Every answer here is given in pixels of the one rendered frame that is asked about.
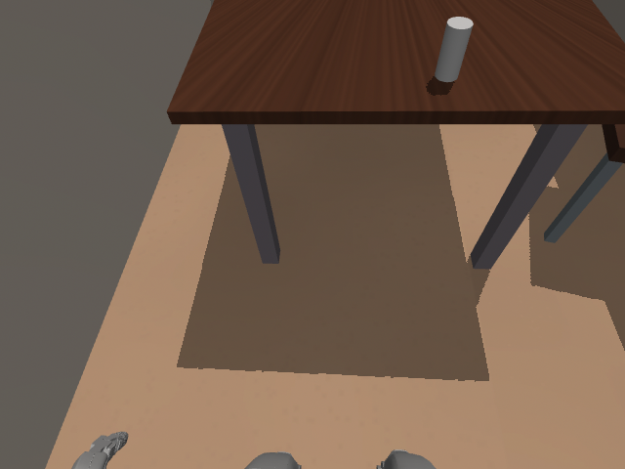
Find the table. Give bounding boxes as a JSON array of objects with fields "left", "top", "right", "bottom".
[{"left": 167, "top": 0, "right": 625, "bottom": 270}]

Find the chair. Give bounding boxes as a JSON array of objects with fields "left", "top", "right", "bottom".
[{"left": 544, "top": 124, "right": 625, "bottom": 243}]

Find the left robot hand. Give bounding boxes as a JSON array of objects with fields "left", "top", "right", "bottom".
[{"left": 71, "top": 432, "right": 128, "bottom": 469}]

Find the can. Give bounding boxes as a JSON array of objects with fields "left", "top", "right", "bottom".
[{"left": 435, "top": 17, "right": 474, "bottom": 82}]

